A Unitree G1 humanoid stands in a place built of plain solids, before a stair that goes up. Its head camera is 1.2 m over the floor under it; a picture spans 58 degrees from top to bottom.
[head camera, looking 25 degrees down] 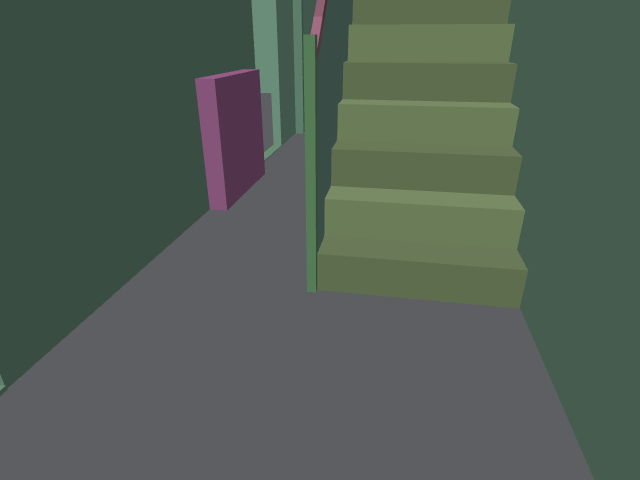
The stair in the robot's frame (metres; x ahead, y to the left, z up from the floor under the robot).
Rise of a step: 0.21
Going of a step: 0.23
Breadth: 1.01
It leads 10 degrees to the right of straight ahead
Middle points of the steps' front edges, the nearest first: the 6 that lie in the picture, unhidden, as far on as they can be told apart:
1.87 -0.48 0.21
2.09 -0.52 0.43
2.31 -0.56 0.64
2.54 -0.60 0.85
2.76 -0.64 1.07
2.99 -0.68 1.28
